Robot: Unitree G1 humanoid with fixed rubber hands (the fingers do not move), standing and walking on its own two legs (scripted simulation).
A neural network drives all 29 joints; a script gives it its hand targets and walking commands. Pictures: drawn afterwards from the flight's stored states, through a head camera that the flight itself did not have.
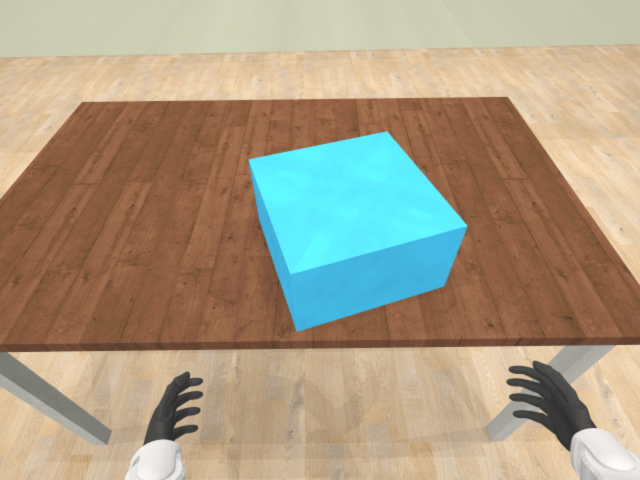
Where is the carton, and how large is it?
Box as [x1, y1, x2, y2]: [249, 132, 466, 331]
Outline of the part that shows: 387,132 249,159 259,220 297,331 443,286 465,231 466,225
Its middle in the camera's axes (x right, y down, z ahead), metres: +0.04 -0.03 +0.69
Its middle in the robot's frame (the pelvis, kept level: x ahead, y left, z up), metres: +0.53 -0.04 -0.01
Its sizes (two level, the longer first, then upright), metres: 0.276 0.275 0.154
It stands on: a table, 0.69 m high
